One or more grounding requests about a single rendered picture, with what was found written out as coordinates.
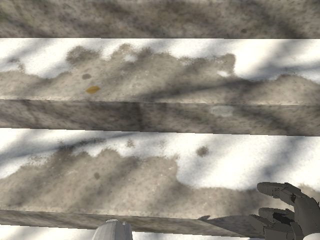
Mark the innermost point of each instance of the left robot thigh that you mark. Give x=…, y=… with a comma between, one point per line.
x=113, y=230

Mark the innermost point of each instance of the right robot hand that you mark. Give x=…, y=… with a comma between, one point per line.
x=287, y=225

